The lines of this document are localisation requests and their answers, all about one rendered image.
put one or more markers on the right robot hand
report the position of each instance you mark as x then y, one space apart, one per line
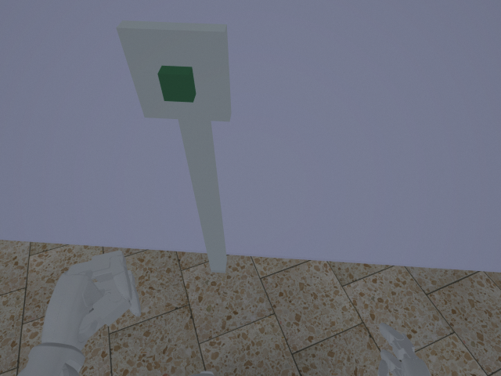
404 350

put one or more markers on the panel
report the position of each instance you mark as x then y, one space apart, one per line
204 47

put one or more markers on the button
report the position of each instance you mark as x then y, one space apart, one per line
177 83

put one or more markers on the left robot hand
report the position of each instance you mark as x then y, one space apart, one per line
67 318

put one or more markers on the left robot forearm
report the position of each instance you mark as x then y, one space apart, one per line
54 359

